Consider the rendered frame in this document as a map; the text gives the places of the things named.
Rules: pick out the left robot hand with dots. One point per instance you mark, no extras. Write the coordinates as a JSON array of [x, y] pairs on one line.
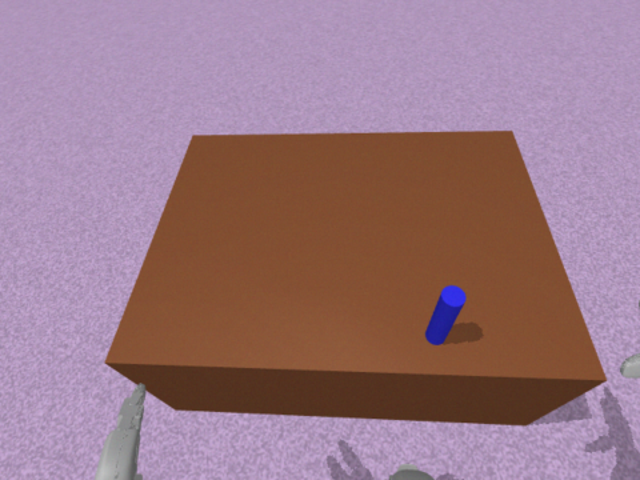
[[118, 460]]

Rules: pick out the right robot hand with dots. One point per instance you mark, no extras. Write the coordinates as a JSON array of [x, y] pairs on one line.
[[630, 368]]

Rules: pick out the can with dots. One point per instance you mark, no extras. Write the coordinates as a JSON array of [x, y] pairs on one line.
[[449, 305]]

